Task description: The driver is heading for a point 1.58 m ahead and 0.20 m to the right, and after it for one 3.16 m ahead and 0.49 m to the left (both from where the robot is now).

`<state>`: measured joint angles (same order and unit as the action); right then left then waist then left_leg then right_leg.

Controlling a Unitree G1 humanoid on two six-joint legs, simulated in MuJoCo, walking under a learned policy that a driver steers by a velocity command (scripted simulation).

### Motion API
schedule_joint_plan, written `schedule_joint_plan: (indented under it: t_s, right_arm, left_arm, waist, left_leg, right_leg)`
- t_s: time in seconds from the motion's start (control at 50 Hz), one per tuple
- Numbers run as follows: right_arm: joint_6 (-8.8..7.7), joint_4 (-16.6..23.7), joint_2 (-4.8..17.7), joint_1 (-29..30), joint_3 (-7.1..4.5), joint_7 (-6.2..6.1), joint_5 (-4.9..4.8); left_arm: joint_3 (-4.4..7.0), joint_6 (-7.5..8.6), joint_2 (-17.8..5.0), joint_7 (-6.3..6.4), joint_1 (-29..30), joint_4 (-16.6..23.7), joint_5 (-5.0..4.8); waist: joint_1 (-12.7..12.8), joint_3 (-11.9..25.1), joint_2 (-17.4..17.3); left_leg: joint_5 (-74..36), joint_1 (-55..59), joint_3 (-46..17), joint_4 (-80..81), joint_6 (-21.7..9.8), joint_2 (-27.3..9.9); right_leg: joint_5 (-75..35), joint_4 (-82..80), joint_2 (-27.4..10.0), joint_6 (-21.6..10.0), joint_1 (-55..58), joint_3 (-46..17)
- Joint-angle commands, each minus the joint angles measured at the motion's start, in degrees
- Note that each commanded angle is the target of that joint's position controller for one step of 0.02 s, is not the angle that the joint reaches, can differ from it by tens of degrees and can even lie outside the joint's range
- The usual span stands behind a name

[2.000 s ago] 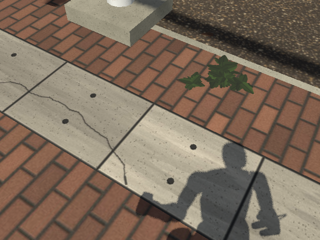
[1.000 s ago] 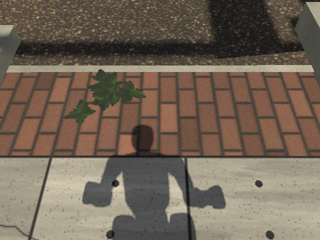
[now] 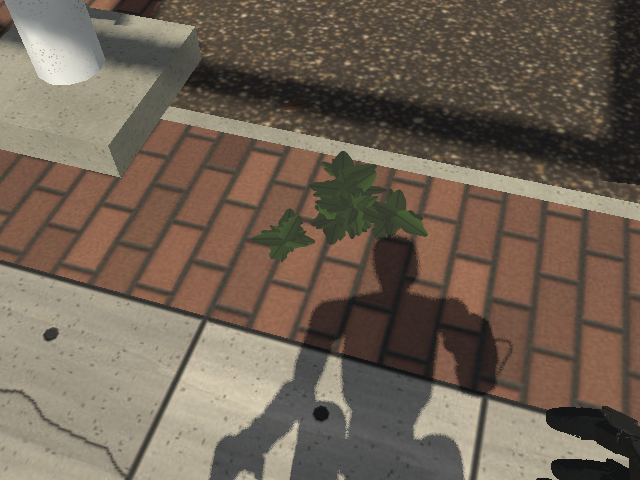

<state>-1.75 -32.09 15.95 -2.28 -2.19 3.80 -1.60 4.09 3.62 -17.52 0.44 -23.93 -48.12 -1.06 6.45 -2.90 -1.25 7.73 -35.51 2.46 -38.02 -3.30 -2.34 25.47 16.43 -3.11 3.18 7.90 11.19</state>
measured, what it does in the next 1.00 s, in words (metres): walks ahead, turning right: left foot, then right foot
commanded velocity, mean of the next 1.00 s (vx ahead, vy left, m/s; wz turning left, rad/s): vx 0.49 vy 0.00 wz -0.21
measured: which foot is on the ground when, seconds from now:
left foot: up 0.00-0.02, down 0.04-0.62, up 0.64-1.00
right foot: down 0.00-0.04, up 0.06-0.58, down 0.60-1.00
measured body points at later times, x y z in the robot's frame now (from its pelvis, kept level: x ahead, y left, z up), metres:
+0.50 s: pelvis +0.28 +0.04 +0.02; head +0.31 +0.05 +0.46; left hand +0.46 +0.29 -0.09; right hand +0.35 -0.24 -0.10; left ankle +0.16 +0.11 -0.72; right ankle +0.49 -0.10 -0.68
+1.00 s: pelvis +0.59 +0.03 +0.02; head +0.63 +0.02 +0.46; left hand +0.74 +0.30 -0.09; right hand +0.74 -0.26 -0.06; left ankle +0.79 +0.13 -0.70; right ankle +0.49 -0.06 -0.72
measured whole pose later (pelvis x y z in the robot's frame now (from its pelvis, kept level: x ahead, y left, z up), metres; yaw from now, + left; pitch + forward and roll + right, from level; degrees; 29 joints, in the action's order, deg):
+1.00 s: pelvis +0.59 +0.03 +0.02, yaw -17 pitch +2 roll -1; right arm -5.9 -36.8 16.8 -4.3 -0.8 0.8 -0.2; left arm 3.8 2.0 -17.6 0.6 -19.5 -40.4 -1.5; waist 4.4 -1.3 -2.0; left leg 0.3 -32.0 -6.3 -30.5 3.5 -1.7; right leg 20.0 26.0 6.2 -2.5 -7.6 -10.9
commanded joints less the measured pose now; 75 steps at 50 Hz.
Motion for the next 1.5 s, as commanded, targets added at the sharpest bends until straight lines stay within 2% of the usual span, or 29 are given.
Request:
schedule_joint_plan:
  t_s: [0.02, 0.04, 0.06, 0.08, 0.1, 0.14, 0.26, 0.38, 0.48, 0.56, 0.6, 0.62, 0.64, 0.66, 0.68, 0.7, 0.74, 0.8, 0.88, 1.02, 1.04, 1.06, 1.08, 1.1, 1.14, 1.22, 1.34, 1.44, 1.5]
  right_arm:
    - [0.21, 1.00, 10.15, -13.47, -4.85, -0.68, 0.02]
    - [1.16, -1.14, 13.27, -22.97, -6.44, -1.98, -0.32]
    - [0.64, -0.38, 19.96, -20.07, -6.76, -2.44, -0.23]
    - [-0.24, 1.36, 15.12, -21.59, -5.46, -2.12, 0.09]
    - [-1.10, 0.10, 12.32, -19.19, -4.54, -1.88, 0.71]
    - [-1.93, 0.15, 8.52, -11.73, -3.28, -1.90, 1.10]
    - [-4.50, -4.13, 7.19, -11.03, -2.47, -2.13, 2.01]
    - [-4.52, -7.58, 8.43, -14.08, -2.38, -3.40, 2.05]
    - [-2.84, -10.85, 8.98, -17.76, -2.71, -3.97, 1.63]
    - [-0.74, -10.59, 11.34, -16.89, -3.23, -5.30, 1.58]
    - [-0.10, -9.63, 12.04, -15.08, -3.09, -6.11, 1.58]
    - [-1.40, -7.23, 8.24, -18.58, -1.64, -5.94, 2.69]
    - [-3.36, -6.74, 3.95, -20.73, 0.17, -4.59, 3.39]
    - [-5.22, -5.57, 8.91, -15.57, -0.99, -3.29, 1.16]
    - [-6.21, -3.56, 9.21, -10.93, -0.79, -2.78, -0.33]
    - [-6.63, -2.93, 8.44, -9.21, -0.59, -2.88, 0.61]
    - [-5.66, -3.07, 8.58, -10.45, -1.20, -3.17, 2.32]
    - [-4.10, -3.31, 6.52, -11.88, -0.49, -3.67, 2.72]
    - [-4.21, -1.49, 4.07, -2.64, 0.69, -3.59, 2.50]
    - [-5.50, -2.13, 8.94, -6.14, -2.32, -3.19, 1.01]
    - [-5.77, -2.70, 10.63, -11.67, -3.16, -3.55, 1.70]
    - [-5.55, -3.21, 13.79, -19.27, -3.92, -4.00, 2.13]
    - [-4.71, -5.42, 17.62, -21.96, -4.96, -3.30, 2.58]
    - [-4.72, -4.00, 11.81, -19.30, -3.82, -3.02, 1.86]
    - [-4.32, -4.24, 7.90, -15.48, -2.55, -3.10, 2.31]
    - [-4.80, -6.80, 5.39, -14.35, -1.87, -3.16, 2.10]
    - [-4.07, -10.19, 9.20, -16.04, -2.75, -3.41, 0.93]
    - [-2.80, -13.50, 10.49, -20.74, -2.82, -3.30, -0.13]
    - [-1.78, -14.22, 12.22, -19.91, -3.29, -3.70, -0.43]
  left_arm:
    - [2.64, 0.29, -12.10, 0.66, 3.39, 3.77, -0.62]
    - [1.81, 0.78, -10.12, 0.86, 3.21, 5.03, 0.46]
    - [-0.93, 1.85, -1.18, 0.08, -2.92, 8.78, 2.36]
    - [-0.12, 3.67, -6.91, -0.50, 3.49, 9.39, 0.45]
    - [0.63, 4.27, -9.26, -0.63, 9.16, 11.47, -1.61]
    - [0.11, 4.35, -7.68, 0.11, 7.79, 9.70, -0.15]
    - [-0.30, 0.32, -4.66, 0.21, 7.26, 7.52, 0.67]
    - [-1.02, 1.47, -2.51, -1.40, 17.08, 9.58, -0.21]
    - [-1.66, 1.87, -1.38, -3.64, 23.27, 13.00, -0.22]
    - [-0.76, 1.56, -3.34, -4.78, 20.32, 14.61, 0.22]
    - [1.93, 1.31, -8.69, -3.84, 5.61, 12.27, 0.03]
    - [3.90, 0.72, -15.22, -2.78, -2.79, 11.36, 0.54]
    - [3.45, 0.92, -14.25, -2.54, -2.41, 11.58, -0.39]
    - [2.28, 0.66, -9.91, -2.13, -2.55, 11.58, -0.11]
    - [1.81, 0.49, -8.30, -1.79, 0.55, 12.11, 0.11]
    - [1.52, 0.33, -7.57, -1.73, 4.58, 12.80, 0.09]
    - [0.79, 0.23, -5.86, -1.43, 9.37, 14.37, 0.86]
    - [1.26, 0.37, -7.31, -0.73, 10.83, 13.88, 0.56]
    - [2.03, -0.36, -9.31, 0.25, 7.86, 12.09, -0.19]
    - [1.80, -1.38, -7.37, 0.36, 5.67, 10.99, -0.25]
    - [0.83, -1.22, -4.52, 0.11, 5.34, 11.38, 0.11]
    - [-0.65, -1.09, 0.04, -0.05, 2.55, 12.14, 1.37]
    - [-0.94, -0.42, -0.37, -0.19, -3.27, 14.46, -1.15]
    - [0.19, -0.56, -5.99, 0.17, -1.67, 12.21, -1.68]
    - [0.62, -0.96, -6.80, 0.25, 6.70, 13.00, -0.31]
    - [0.13, -0.98, -3.14, -0.46, 8.23, 13.38, -0.05]
    - [-1.64, 0.03, -0.08, -1.54, 17.37, 15.19, 0.61]
    - [-1.53, 0.93, -0.92, -2.56, 25.12, 17.37, -0.10]
    - [-0.33, 1.68, -3.35, -2.80, 21.62, 16.88, 0.02]
  waist:
    - [-13.31, 8.56, 7.02]
    - [-17.71, 12.70, 2.57]
    - [-8.97, 19.99, -14.68]
    - [-14.04, 26.08, -7.76]
    - [-13.55, 15.66, -5.41]
    - [-8.00, 7.51, 0.30]
    - [-5.47, 2.56, -1.52]
    - [-9.97, -0.63, -0.82]
    - [-12.25, -2.59, 0.25]
    - [-8.67, 3.13, -3.30]
    - [-0.06, 11.62, -3.11]
    - [1.11, 20.29, 6.31]
    - [-1.60, 26.97, 13.97]
    - [1.32, 24.33, 8.05]
    - [0.55, 16.35, 4.57]
    - [-2.30, 9.80, -0.70]
    - [-6.37, 4.95, 0.85]
    - [-8.12, 3.23, 3.02]
    - [-4.09, 3.08, 5.09]
    - [-7.40, 5.42, 8.36]
    - [-10.21, 9.29, 6.53]
    - [-11.66, 17.25, -3.90]
    - [-8.06, 19.74, -23.67]
    - [-9.90, 13.81, -12.64]
    - [-10.14, 5.61, -2.84]
    - [-7.67, 2.99, -5.52]
    - [-9.61, 1.36, -3.21]
    - [-11.67, -0.58, -3.49]
    - [-7.66, 0.90, -4.04]
  left_leg:
    - [-0.72, 28.42, 4.37, 2.98, -5.41, 7.39]
    - [0.11, 45.26, -4.24, 2.85, -7.76, 3.28]
    - [15.42, 59.39, -40.05, 11.61, -17.98, -13.67]
    - [26.00, 59.18, -52.79, 21.33, -19.17, -16.48]
    - [22.90, 52.16, -44.89, 23.26, -16.00, -15.03]
    - [7.03, 35.00, -29.88, 22.80, -12.89, -11.13]
    - [-10.35, 22.31, -12.98, 29.07, -11.50, -7.54]
    - [-11.12, 27.35, -3.89, 31.51, -5.83, -6.19]
    - [-19.77, 40.65, -1.43, 27.97, -5.52, -10.08]
    - [-53.80, 45.97, 1.22, 14.69, -4.17, -10.81]
    - [-56.96, 37.50, 3.74, -6.07, -1.85, -8.61]
    - [-32.28, 15.80, 4.76, -28.04, 1.66, -3.33]
    - [23.57, -2.64, -3.91, -43.73, 4.49, 8.52]
    - [21.51, -9.41, -11.19, -46.21, 3.20, 4.47]
    - [17.12, -11.38, -10.44, -42.47, 2.50, 1.49]
    - [14.39, -9.94, -9.07, -35.84, 2.43, -0.44]
    - [11.75, -3.30, -8.22, -29.24, 3.96, -2.54]
    - [9.25, 0.84, -5.59, -19.78, 7.33, -2.68]
    - [-8.77, 8.28, -4.01, -0.69, 8.65, 0.86]
    - [-4.21, 19.37, -6.82, 10.10, 3.80, 1.69]
    - [-1.96, 28.58, -9.57, 10.57, 1.31, -2.15]
    - [2.41, 42.24, -21.32, 11.35, -1.83, -13.14]
    - [22.25, 51.89, -51.09, 20.06, -10.62, -23.23]
    - [31.80, 47.42, -50.44, 22.94, -9.47, -20.87]
    - [17.28, 36.06, -32.09, 22.50, -6.55, -15.40]
    - [0.27, 29.13, -18.63, 25.90, -7.81, -10.45]
    - [-8.54, 29.73, -10.25, 29.05, -8.75, -10.13]
    - [-9.77, 31.37, -9.50, 27.41, -7.44, -11.14]
    - [-16.98, 32.94, -10.67, 21.81, -5.72, -11.86]
  right_leg:
    - [-63.64, 20.71, -10.21, -6.79, -11.83, -0.07]
    - [-46.43, 37.42, -8.06, -4.39, -26.08, -0.59]
    - [7.73, 59.31, 3.03, -1.45, -47.06, -5.84]
    - [7.20, 64.96, 3.35, -2.19, -51.20, -18.30]
    - [0.88, 64.15, 1.27, -2.96, -55.72, -17.39]
    - [-7.96, 55.29, -4.03, -3.43, -49.49, -16.03]
    - [-19.21, 45.25, -6.45, -1.18, -45.23, -15.04]
    - [-37.28, 24.74, -2.78, -2.59, -45.68, -13.86]
    - [-31.79, 17.15, -0.71, -4.70, -51.79, -12.74]
    - [-18.33, 16.85, 4.97, -8.32, -43.72, -6.06]
    - [-21.45, 12.65, 7.10, -12.55, -21.25, -7.58]
    - [-23.15, 14.40, -6.71, -20.75, 3.53, -28.84]
    - [-18.68, 6.92, -17.08, -29.53, 17.42, -57.16]
    - [-12.95, 4.11, -14.97, -26.32, 17.07, -53.28]
    - [-13.26, 2.88, -13.12, -23.69, 9.21, -45.06]
    - [-18.14, 1.11, -10.63, -22.02, -0.79, -39.88]
    - [-26.32, -2.04, -7.12, -21.35, -13.20, -34.47]
    - [-32.41, -3.86, -4.59, -21.39, -23.05, -28.70]
    - [-25.33, -2.16, 0.16, -16.91, -28.29, -23.96]
    - [-14.95, 10.16, -2.55, -11.69, -20.93, -34.13]
    - [-14.14, 19.17, 0.37, -9.65, -23.53, -31.53]
    - [1.48, 36.90, 5.44, -7.03, -30.62, -24.84]
    - [10.23, 53.42, 8.29, -4.97, -49.88, -19.98]
    - [4.95, 59.45, 4.77, -3.95, -53.81, -22.32]
    - [-4.06, 58.29, 1.68, -3.62, -51.69, -19.67]
    - [-7.93, 48.51, -0.66, -3.59, -46.68, -17.86]
    - [-20.08, 27.59, -1.84, -2.70, -45.49, -13.81]
    - [-23.31, 16.84, 0.46, -3.65, -40.02, -11.83]
    - [-20.76, 11.43, 2.27, -5.80, -31.74, -11.33]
